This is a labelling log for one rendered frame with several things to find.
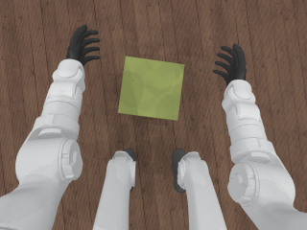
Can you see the robot right thigh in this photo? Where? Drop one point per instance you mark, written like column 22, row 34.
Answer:
column 204, row 210

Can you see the robot right upper arm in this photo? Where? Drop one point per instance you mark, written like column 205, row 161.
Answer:
column 266, row 193

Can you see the robot right forearm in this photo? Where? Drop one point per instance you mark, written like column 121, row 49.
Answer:
column 245, row 127

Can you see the carton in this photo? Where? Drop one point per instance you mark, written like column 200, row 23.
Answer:
column 151, row 88

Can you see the robot left hand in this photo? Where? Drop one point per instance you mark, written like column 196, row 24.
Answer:
column 77, row 43

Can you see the robot left upper arm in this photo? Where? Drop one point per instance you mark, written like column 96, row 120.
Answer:
column 44, row 167

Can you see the robot right foot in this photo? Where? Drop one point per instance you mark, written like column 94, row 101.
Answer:
column 176, row 157

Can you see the robot right hand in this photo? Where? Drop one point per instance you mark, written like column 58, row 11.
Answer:
column 236, row 70

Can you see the robot left forearm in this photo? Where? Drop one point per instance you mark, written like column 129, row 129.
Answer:
column 62, row 106

